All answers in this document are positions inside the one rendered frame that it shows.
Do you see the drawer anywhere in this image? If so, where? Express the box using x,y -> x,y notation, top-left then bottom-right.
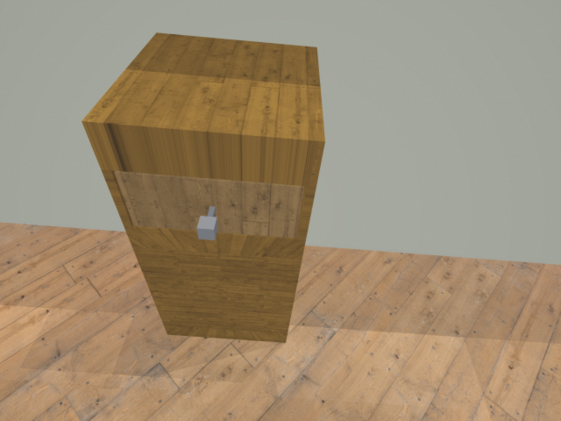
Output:
114,171 -> 304,239

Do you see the cabinet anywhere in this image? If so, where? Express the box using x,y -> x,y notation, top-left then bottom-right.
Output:
82,32 -> 325,343

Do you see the handle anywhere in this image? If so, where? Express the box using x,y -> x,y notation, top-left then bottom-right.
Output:
196,206 -> 218,240

